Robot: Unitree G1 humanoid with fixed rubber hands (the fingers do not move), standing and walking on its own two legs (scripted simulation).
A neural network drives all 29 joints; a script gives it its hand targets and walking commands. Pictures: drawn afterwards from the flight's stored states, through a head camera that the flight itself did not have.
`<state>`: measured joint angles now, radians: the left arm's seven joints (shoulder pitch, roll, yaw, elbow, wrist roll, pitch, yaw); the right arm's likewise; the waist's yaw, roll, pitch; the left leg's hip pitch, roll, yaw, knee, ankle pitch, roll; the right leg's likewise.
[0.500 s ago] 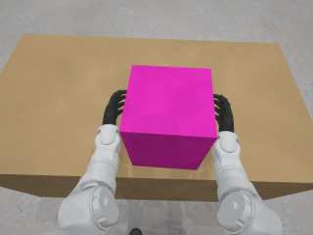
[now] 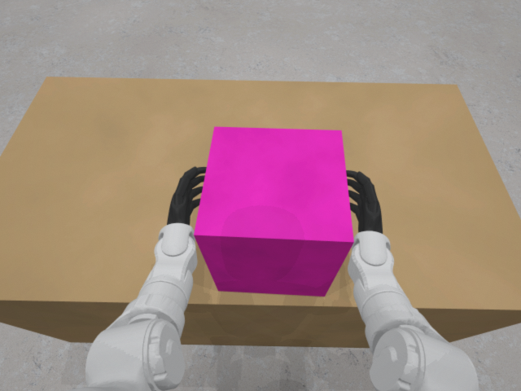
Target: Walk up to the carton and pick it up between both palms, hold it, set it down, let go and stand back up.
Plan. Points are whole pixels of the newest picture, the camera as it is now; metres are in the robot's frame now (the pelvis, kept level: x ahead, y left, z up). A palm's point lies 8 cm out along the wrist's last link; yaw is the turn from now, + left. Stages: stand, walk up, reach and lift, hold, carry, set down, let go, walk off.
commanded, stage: reach and lift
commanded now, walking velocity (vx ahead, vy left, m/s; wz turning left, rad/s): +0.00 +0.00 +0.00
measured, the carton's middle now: (273, 218) +0.41 +0.02 -0.05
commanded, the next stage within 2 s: none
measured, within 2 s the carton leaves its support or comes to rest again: neither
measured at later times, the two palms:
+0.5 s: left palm (175, 203) +0.37 +0.17 +0.06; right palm (382, 215) +0.37 -0.13 +0.06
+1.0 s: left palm (168, 186) +0.36 +0.17 +0.11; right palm (400, 204) +0.36 -0.14 +0.11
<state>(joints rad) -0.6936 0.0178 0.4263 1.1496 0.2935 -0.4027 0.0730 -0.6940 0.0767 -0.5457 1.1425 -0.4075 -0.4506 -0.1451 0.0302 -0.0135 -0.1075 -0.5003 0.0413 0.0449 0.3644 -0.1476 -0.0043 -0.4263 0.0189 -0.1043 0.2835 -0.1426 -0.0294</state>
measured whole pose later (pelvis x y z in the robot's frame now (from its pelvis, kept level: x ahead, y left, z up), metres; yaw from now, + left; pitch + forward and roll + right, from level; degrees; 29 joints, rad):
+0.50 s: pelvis -0.02 +0.00 +0.00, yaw +0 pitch +8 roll -1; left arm -0.72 0.05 0.32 1.11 0.20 -0.25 0.08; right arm -0.69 0.05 -0.36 1.09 -0.20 -0.30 -0.17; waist 0.02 -0.02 -0.09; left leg -0.33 0.03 0.05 0.32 -0.12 0.00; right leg -0.27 0.02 -0.09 0.25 -0.13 -0.03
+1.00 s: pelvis -0.02 +0.00 +0.01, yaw +0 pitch -1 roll -1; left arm -0.61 -0.01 0.25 0.62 0.21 0.17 0.07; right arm -0.63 0.00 -0.16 0.83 0.03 -0.02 -0.17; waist -0.01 -0.04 -0.01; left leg -0.16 0.03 0.04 0.32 -0.14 0.00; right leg -0.08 0.01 -0.09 0.23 -0.14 -0.02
